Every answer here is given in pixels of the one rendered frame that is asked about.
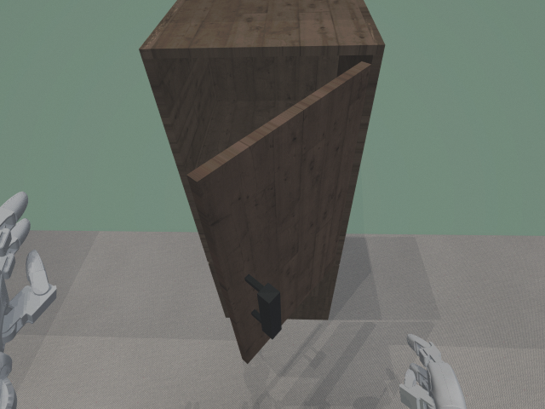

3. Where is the left robot forearm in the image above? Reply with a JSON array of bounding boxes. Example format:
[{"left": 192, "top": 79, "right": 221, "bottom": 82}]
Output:
[{"left": 0, "top": 352, "right": 17, "bottom": 409}]

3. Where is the robot right hand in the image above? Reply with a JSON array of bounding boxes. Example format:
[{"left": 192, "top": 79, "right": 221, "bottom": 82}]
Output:
[{"left": 399, "top": 334, "right": 467, "bottom": 409}]

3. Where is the robot left hand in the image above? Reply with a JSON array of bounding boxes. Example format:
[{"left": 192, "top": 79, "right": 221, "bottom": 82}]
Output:
[{"left": 0, "top": 192, "right": 56, "bottom": 352}]

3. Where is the cupboard door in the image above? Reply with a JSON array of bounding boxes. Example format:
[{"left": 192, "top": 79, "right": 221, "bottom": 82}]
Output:
[{"left": 186, "top": 61, "right": 371, "bottom": 364}]

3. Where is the handle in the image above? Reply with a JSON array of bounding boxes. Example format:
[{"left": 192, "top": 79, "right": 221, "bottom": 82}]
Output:
[{"left": 245, "top": 274, "right": 282, "bottom": 339}]

